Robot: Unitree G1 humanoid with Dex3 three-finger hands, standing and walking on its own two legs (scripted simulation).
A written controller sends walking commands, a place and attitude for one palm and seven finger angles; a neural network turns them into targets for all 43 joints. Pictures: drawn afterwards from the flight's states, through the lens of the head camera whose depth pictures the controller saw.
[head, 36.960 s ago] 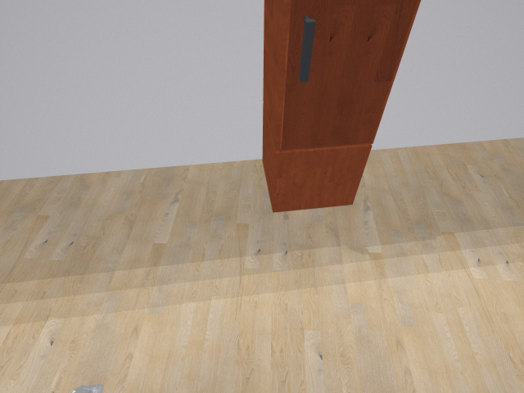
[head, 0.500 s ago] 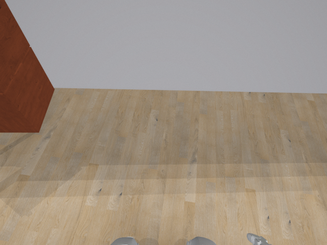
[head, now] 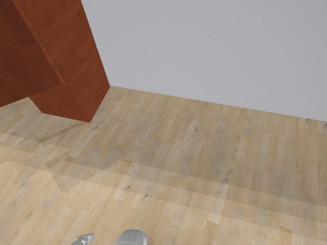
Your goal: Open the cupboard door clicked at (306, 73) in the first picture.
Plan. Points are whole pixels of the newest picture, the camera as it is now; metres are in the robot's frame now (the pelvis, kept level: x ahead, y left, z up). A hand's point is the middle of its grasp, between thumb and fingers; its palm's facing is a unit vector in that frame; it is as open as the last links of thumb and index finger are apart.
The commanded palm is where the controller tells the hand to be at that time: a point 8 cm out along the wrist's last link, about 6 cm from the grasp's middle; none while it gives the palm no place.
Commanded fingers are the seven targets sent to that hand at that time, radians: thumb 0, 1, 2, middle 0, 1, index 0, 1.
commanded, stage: turn to face it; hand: left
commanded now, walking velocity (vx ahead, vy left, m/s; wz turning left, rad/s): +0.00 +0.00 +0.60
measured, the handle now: out of the picture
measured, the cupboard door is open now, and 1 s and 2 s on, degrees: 45 45 45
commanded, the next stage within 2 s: take the last steps up to it in 0.78 s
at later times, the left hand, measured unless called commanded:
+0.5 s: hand out of the picture +0.08 +0.26 -0.16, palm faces +0.28 -0.93 -0.25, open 7.4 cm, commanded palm none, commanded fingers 0.00 0.90 0.90 -0.20 -0.30 -0.20 -0.30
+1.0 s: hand out of the picture -0.02 +0.19 -0.17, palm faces +0.52 -0.83 -0.23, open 7.3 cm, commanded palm none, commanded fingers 0.00 0.90 0.90 -0.20 -0.30 -0.20 -0.30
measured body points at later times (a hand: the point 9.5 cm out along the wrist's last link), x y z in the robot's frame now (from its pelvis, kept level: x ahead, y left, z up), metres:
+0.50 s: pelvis +0.03 +0.02 +0.00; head +0.08 +0.05 +0.45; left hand +0.07 +0.31 -0.14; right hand +0.17 -0.20 -0.14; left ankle +0.01 +0.12 -0.74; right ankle +0.07 -0.14 -0.68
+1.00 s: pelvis +0.06 +0.00 +0.00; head +0.09 +0.03 +0.44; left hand -0.04 +0.23 -0.16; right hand +0.25 -0.18 -0.15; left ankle -0.01 +0.10 -0.72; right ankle +0.08 -0.12 -0.74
